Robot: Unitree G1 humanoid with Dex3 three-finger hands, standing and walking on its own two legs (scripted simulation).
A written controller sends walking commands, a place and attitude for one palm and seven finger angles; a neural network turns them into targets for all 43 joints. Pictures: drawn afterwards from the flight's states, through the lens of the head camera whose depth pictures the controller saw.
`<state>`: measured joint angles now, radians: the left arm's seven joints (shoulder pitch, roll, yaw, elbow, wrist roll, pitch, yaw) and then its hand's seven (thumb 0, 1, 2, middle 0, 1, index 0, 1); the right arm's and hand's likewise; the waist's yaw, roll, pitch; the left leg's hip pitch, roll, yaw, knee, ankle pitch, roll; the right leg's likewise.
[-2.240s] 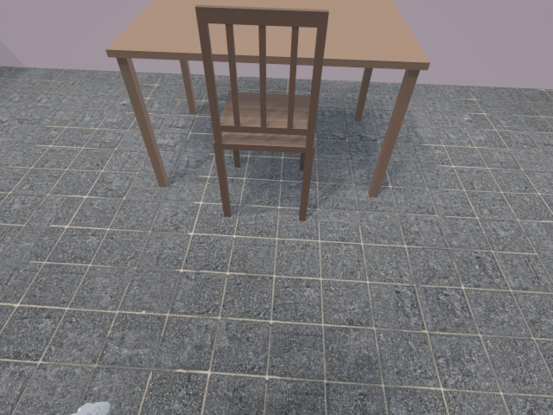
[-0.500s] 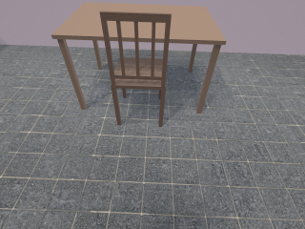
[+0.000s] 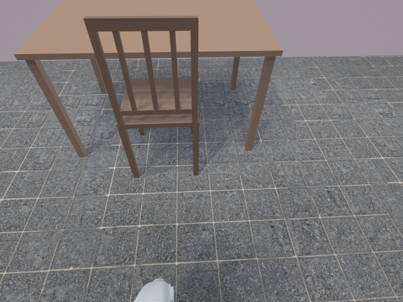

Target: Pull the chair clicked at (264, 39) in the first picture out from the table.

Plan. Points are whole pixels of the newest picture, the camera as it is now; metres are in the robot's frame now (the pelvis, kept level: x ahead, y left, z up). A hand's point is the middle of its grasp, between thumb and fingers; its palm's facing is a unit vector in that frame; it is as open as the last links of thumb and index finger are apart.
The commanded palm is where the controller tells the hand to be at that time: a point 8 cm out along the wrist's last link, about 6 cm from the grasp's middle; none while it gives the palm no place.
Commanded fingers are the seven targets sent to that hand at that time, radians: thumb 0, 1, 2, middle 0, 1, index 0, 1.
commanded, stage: walk to a spot facing it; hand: left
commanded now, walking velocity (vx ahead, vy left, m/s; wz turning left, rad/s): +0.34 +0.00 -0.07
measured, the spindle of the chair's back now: (150, 74) +0.94 +0.27 -0.07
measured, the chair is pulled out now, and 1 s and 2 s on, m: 0.00 0.00 0.00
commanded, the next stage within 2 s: turn to face it in 0.18 s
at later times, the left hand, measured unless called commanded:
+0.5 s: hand (117, 252) +0.26 +0.24 -0.17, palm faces -0.04 -0.98 -0.19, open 7.3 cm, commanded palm none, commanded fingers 0.00 0.90 0.90 -0.20 -0.30 -0.20 -0.30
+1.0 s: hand (122, 243) +0.29 +0.23 -0.18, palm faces +0.07 -0.98 -0.21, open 7.3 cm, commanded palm none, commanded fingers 0.00 0.90 0.90 -0.20 -0.30 -0.20 -0.30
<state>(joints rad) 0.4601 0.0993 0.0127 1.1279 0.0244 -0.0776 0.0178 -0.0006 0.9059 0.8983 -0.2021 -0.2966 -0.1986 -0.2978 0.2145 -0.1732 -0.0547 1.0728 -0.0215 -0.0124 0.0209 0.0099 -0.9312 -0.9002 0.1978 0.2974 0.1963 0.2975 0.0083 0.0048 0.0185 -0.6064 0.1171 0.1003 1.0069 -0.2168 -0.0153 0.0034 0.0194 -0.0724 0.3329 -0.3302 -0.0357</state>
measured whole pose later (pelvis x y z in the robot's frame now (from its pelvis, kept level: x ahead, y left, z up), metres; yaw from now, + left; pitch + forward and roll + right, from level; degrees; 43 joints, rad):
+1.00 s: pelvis +0.25 +0.05 -0.01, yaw +1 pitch -1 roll +0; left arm 0.22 0.16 0.04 1.05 0.01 0.02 0.03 0.00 0.92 0.90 -0.20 -0.30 -0.20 -0.30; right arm 0.27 -0.14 -0.02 1.10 -0.02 0.00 -0.03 0.01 -0.92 -0.90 0.20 0.30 0.20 0.30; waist -0.01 0.00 0.04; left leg -0.16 0.00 0.12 0.52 -0.35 0.05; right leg -0.23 -0.08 -0.16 0.53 -0.28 0.01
